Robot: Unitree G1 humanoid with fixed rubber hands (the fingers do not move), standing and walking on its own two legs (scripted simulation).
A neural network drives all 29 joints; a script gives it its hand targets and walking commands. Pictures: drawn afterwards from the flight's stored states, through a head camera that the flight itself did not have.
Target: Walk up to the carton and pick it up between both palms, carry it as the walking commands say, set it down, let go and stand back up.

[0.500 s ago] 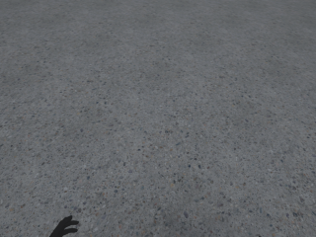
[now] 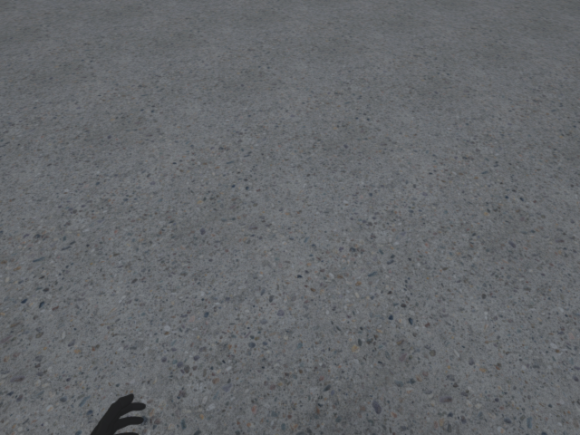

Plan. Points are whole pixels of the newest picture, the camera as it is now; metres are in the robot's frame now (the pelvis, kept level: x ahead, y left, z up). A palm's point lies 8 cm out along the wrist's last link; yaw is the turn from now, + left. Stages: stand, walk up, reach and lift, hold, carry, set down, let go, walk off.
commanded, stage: walk up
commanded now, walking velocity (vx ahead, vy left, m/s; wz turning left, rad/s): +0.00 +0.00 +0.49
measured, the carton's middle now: out of the picture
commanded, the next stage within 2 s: none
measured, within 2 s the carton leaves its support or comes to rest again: neither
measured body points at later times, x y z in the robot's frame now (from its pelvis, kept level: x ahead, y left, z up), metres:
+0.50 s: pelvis +0.00 -0.02 +0.02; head +0.03 -0.03 +0.47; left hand +0.07 +0.29 -0.06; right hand +0.16 -0.26 -0.10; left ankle -0.07 +0.13 -0.65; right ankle +0.05 -0.12 -0.72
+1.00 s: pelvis +0.00 -0.01 +0.01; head +0.03 +0.01 +0.46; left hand -0.02 +0.31 -0.09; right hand +0.22 -0.19 -0.10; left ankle -0.08 +0.13 -0.70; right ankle +0.07 -0.09 -0.72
